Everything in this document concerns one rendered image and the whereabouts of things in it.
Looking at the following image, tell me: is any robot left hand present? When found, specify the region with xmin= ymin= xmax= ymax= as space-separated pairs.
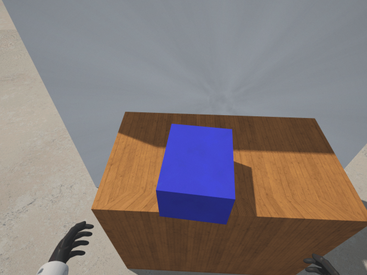
xmin=48 ymin=221 xmax=94 ymax=264

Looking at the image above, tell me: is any carton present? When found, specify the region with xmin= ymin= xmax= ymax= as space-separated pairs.
xmin=156 ymin=124 xmax=235 ymax=225

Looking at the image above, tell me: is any left robot forearm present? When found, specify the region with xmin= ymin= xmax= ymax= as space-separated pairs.
xmin=36 ymin=261 xmax=69 ymax=275

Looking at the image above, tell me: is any robot right hand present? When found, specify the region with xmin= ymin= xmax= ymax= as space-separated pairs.
xmin=303 ymin=253 xmax=340 ymax=275

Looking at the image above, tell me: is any pedestal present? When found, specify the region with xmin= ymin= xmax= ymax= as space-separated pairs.
xmin=91 ymin=112 xmax=367 ymax=275

